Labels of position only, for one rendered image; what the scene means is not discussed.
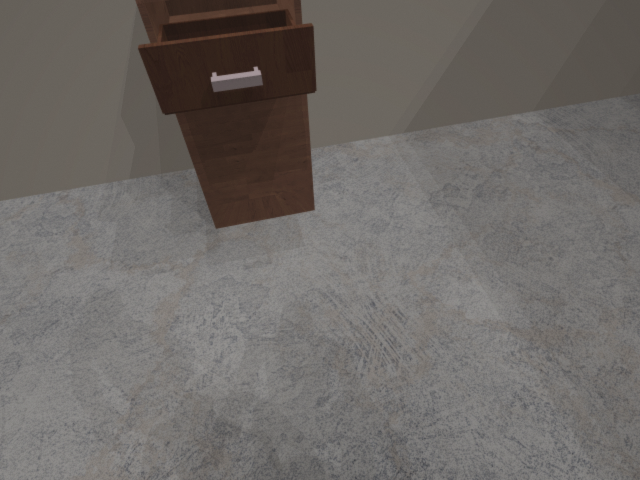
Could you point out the drawer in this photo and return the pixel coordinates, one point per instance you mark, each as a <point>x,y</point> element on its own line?
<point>181,63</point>

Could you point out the cabinet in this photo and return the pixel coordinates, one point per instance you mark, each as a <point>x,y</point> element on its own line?
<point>253,160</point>

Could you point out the handle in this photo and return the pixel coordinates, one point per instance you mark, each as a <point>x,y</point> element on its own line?
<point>236,81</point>

